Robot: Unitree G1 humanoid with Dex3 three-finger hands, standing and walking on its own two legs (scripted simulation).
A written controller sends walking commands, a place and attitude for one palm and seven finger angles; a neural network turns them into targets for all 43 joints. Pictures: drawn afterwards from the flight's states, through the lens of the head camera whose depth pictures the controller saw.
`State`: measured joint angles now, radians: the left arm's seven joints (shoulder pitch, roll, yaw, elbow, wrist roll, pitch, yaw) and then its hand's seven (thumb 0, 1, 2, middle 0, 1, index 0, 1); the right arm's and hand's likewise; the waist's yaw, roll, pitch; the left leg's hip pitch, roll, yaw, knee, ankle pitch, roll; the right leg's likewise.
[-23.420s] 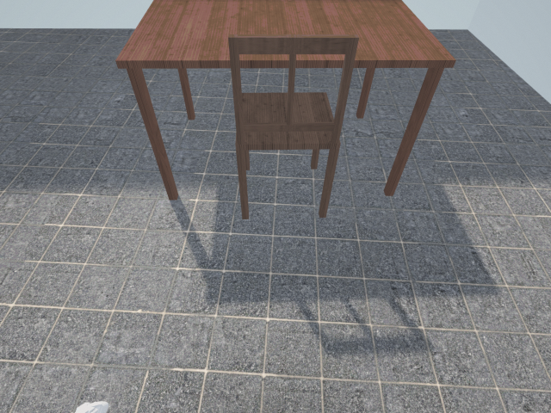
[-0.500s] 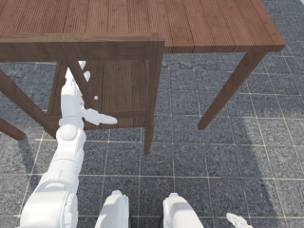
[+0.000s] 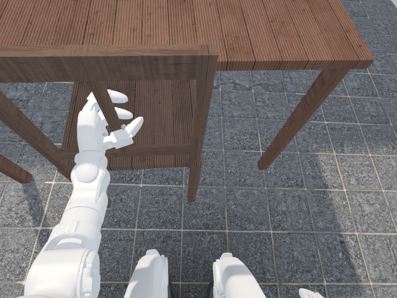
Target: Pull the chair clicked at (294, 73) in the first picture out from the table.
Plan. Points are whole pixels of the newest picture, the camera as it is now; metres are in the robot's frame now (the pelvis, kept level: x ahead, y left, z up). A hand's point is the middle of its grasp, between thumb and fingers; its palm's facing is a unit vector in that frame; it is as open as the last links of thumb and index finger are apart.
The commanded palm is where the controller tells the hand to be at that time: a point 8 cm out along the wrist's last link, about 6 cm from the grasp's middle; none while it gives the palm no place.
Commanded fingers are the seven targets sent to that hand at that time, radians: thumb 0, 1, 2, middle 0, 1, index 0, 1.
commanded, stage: hook a spindle and tug to test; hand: left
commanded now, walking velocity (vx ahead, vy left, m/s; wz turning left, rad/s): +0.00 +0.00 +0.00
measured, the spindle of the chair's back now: (113, 120) +0.47 +0.17 +0.01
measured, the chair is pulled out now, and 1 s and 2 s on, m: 0.00 0.05 0.18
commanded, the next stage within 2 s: step backward, pulling the chair out in 0.74 s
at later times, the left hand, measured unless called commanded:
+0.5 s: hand (127, 134) +0.43 +0.13 +0.03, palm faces +0.05 -1.00 -0.01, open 5.0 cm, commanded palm +0.39 +0.18 +0.03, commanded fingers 0.00 0.90 0.90 -0.50 -1.45 -0.50 -1.45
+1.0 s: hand (121, 147) +0.40 +0.14 +0.04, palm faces +0.07 -0.99 -0.12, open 5.1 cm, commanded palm +0.38 +0.19 +0.03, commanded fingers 0.00 0.90 0.90 -0.50 -1.45 -0.50 -1.45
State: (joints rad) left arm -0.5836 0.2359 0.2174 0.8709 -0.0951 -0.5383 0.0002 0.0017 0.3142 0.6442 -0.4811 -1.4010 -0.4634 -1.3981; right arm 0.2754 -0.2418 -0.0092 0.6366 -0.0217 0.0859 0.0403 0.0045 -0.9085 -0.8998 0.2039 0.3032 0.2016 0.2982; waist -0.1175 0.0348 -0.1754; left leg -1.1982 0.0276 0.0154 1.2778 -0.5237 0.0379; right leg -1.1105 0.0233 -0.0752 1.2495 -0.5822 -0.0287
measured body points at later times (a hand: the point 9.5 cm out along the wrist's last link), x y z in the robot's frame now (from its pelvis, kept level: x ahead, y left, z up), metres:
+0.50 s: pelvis +0.01 +0.01 +0.01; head +0.14 +0.02 +0.44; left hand +0.42 +0.19 +0.03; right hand +0.09 -0.25 -0.12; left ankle +0.03 +0.10 -0.62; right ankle +0.00 -0.11 -0.62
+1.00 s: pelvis +0.02 +0.00 +0.06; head +0.12 +0.00 +0.50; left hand +0.39 +0.19 +0.05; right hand +0.12 -0.24 -0.07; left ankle +0.03 +0.10 -0.62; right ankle +0.00 -0.11 -0.62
